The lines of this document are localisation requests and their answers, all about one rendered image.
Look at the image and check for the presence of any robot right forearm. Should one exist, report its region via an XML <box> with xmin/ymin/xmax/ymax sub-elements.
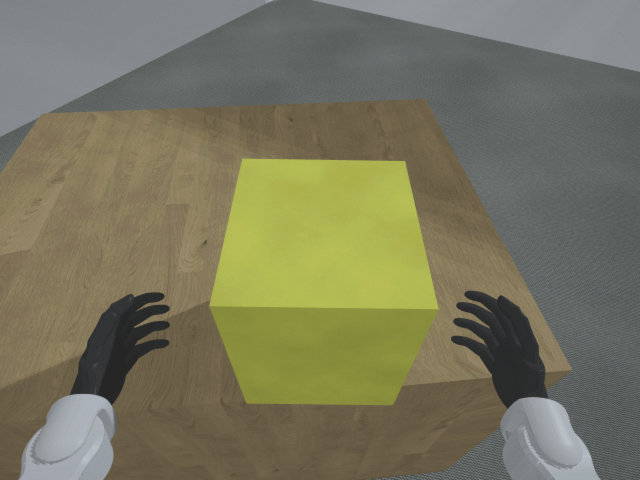
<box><xmin>500</xmin><ymin>397</ymin><xmax>601</xmax><ymax>480</ymax></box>

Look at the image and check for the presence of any right robot hand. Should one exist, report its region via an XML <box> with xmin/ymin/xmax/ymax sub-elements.
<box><xmin>451</xmin><ymin>291</ymin><xmax>549</xmax><ymax>408</ymax></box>

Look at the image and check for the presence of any pedestal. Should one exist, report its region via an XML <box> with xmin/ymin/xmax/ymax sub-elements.
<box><xmin>0</xmin><ymin>99</ymin><xmax>572</xmax><ymax>480</ymax></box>

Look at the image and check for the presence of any left robot hand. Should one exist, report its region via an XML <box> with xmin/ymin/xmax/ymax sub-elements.
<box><xmin>70</xmin><ymin>292</ymin><xmax>170</xmax><ymax>405</ymax></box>

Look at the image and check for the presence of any robot left forearm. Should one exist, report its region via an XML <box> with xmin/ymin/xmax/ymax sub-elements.
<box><xmin>18</xmin><ymin>394</ymin><xmax>117</xmax><ymax>480</ymax></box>

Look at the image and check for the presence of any carton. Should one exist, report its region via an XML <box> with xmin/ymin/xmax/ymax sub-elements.
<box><xmin>209</xmin><ymin>159</ymin><xmax>438</xmax><ymax>405</ymax></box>

